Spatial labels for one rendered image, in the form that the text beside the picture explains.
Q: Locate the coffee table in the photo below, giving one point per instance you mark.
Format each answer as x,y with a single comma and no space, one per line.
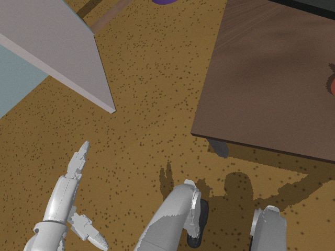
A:
268,84

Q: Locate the left robot hand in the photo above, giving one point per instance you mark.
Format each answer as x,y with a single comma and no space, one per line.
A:
60,206

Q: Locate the left robot arm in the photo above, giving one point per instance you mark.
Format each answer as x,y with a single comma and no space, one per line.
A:
49,237

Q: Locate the left robot foot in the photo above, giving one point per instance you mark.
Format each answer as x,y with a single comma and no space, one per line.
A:
204,209

